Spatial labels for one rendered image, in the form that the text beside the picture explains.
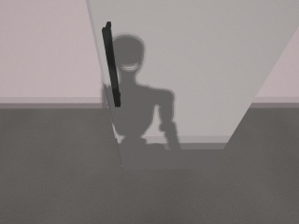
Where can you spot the handle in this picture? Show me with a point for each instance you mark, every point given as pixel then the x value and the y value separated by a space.
pixel 107 37

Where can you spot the fridge door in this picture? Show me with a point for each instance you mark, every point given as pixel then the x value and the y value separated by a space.
pixel 187 71

